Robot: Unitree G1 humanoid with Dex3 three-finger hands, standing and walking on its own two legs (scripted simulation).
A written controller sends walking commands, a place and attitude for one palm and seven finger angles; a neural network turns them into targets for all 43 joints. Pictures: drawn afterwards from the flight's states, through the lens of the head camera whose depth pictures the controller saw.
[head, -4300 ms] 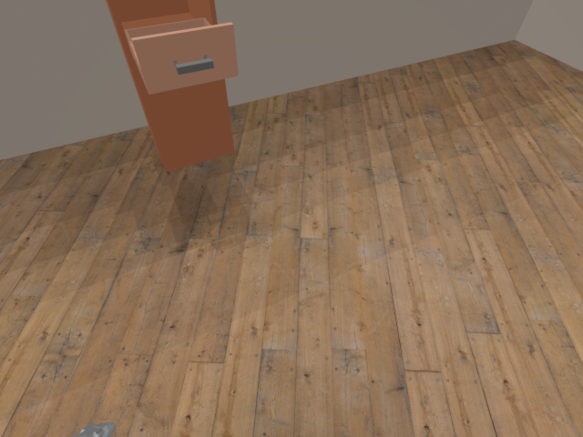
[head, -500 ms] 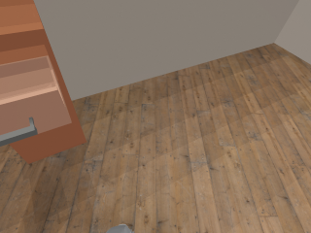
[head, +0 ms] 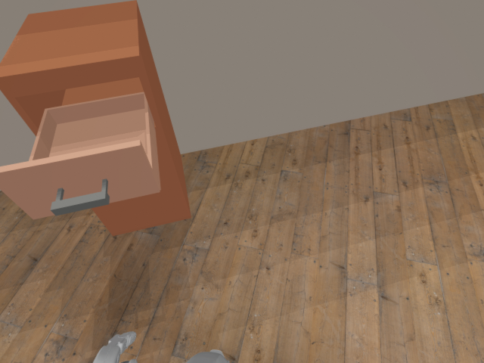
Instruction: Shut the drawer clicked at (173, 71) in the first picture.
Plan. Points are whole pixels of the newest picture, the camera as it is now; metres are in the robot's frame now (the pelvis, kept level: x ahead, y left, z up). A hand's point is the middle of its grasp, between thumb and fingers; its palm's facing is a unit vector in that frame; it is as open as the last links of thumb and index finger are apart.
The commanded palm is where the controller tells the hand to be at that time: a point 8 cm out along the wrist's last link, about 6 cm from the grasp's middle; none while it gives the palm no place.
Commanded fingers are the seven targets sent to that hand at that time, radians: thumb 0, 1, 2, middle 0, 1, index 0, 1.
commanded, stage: turn to face it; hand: left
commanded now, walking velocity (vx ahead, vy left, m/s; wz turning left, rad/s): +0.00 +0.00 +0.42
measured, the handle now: (82, 195) +0.49 +0.41 -0.08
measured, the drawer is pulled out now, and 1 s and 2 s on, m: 0.30 0.30 0.30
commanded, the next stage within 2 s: take the last steps up to it in 0.26 s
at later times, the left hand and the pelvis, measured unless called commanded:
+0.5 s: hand out of the picture -0.04 +0.25 -0.17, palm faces +0.27 -0.93 -0.23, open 7.4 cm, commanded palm none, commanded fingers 0.00 0.90 0.90 -0.20 -0.30 -0.20 -0.30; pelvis -0.01 +0.04 +0.01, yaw +12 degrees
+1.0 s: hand out of the picture -0.02 +0.21 -0.15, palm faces +0.37 -0.91 -0.19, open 7.3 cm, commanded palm none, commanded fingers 0.00 0.90 0.90 -0.20 -0.30 -0.20 -0.30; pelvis +0.07 +0.06 +0.02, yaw +18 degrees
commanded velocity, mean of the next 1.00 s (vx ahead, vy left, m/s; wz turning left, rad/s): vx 0.20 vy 0.03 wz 0.17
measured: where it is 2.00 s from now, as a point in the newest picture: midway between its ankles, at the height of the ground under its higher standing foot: (204, 361)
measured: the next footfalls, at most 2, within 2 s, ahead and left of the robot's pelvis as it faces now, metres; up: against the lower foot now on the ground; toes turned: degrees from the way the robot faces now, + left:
left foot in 0.34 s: +0.01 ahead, +0.14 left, +0.00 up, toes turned +15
right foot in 0.74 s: +0.10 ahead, -0.06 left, +0.00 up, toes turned +9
